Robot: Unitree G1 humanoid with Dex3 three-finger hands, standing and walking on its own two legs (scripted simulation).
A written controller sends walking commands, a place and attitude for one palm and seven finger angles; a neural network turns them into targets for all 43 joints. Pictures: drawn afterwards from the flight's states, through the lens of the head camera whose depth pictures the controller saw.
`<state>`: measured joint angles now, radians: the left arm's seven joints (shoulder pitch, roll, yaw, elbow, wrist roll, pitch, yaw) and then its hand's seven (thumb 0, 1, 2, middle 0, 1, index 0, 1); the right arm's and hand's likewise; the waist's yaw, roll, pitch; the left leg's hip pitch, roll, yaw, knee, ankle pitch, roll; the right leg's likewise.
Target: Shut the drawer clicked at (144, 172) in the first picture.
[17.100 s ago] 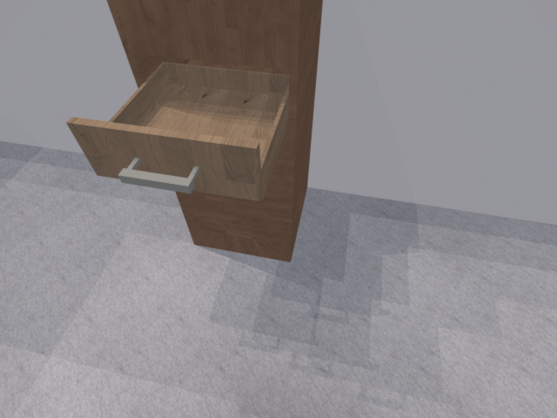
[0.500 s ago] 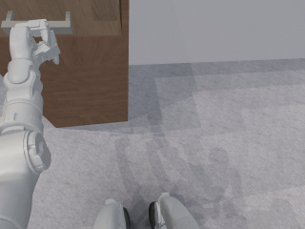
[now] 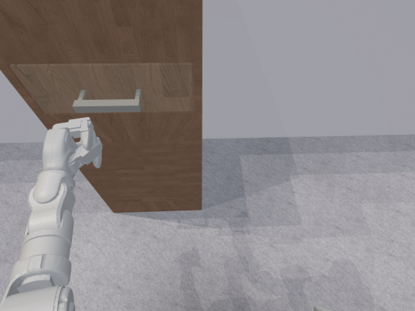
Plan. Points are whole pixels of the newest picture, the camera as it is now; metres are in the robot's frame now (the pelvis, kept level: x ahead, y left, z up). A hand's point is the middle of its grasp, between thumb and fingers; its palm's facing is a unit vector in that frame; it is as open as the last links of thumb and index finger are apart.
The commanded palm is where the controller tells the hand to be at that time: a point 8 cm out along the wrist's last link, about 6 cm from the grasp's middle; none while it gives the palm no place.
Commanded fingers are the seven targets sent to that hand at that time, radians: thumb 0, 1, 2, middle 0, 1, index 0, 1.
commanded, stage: draw the hand back to the body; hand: left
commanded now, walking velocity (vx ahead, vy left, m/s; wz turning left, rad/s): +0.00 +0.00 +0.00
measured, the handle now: (109, 99) +0.57 +0.22 +0.04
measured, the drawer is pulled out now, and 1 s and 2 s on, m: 0.00 0.00 0.00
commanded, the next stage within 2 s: step back with the hand held close in 1.06 s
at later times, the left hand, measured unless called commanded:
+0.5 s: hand (36, 218) +0.25 +0.23 +0.14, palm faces +0.31 -0.91 -0.27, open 3.3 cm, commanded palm +0.20 +0.27 +0.16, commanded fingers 0.00 0.90 0.90 -1.40 -1.60 -1.40 -1.60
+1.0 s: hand out of the picture +0.14 +0.24 +0.20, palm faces +0.42 -0.81 -0.42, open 3.2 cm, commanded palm +0.10 +0.28 +0.21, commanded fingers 0.00 0.90 0.90 -1.40 -1.60 -1.40 -1.60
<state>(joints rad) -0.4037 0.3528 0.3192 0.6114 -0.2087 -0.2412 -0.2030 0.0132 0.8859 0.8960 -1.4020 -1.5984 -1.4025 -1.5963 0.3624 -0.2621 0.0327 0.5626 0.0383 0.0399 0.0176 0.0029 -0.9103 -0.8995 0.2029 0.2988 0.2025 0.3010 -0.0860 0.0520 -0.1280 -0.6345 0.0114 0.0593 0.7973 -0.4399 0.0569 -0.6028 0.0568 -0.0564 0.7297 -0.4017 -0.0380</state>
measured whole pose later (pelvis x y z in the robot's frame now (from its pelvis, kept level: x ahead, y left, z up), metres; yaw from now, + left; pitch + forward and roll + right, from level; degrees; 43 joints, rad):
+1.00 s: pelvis -0.02 +0.00 +0.04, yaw +2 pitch -5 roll -1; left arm 0.55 0.34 0.29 -0.48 -0.07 -0.10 0.10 0.01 0.89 0.90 -1.41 -1.60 -1.41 -1.60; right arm 0.19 -0.25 0.03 0.62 0.00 -0.08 -0.06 0.01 -0.91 -0.90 0.20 0.30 0.20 0.30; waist 0.07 0.09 0.02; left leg -0.08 -0.03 0.05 0.41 -0.25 0.05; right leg -0.05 0.04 -0.05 0.36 -0.23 -0.03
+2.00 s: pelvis -0.10 +0.03 +0.02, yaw +2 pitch +1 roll -2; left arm 0.61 0.39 0.35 -0.59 -0.02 -0.24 0.14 0.01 0.88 0.90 -1.41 -1.60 -1.41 -1.60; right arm 0.20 -0.23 0.00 0.55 0.00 -0.05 -0.08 0.01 -0.91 -0.90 0.21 0.30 0.21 0.30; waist 0.00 0.01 0.03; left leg -0.39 -0.04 0.06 0.55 -0.18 0.11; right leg -0.36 0.02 -0.03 0.54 -0.20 0.01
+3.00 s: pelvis -0.35 -0.05 +0.03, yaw -1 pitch +0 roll +3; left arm 0.65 0.39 0.41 -0.58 -0.04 -0.21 0.14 0.01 0.88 0.90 -1.41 -1.60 -1.41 -1.59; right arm 0.25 -0.21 -0.01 0.65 -0.01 -0.06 -0.07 0.01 -0.91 -0.90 0.20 0.30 0.20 0.30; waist 0.01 -0.06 -0.04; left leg -0.50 -0.01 0.05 1.03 -0.34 0.00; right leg -0.38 -0.05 -0.05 0.53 -0.27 -0.04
